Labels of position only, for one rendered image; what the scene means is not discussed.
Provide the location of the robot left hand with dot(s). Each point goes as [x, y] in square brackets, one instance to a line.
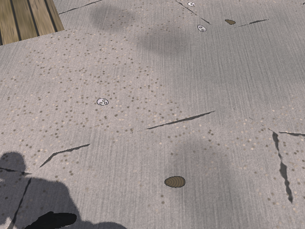
[53, 220]

